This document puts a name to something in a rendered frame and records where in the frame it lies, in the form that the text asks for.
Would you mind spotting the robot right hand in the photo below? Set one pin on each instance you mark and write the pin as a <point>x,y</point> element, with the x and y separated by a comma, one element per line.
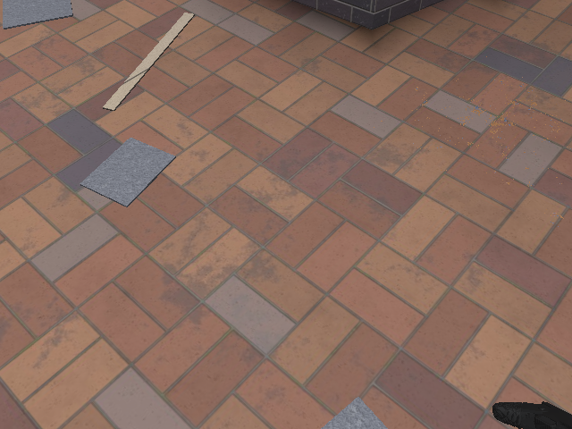
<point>532,416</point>

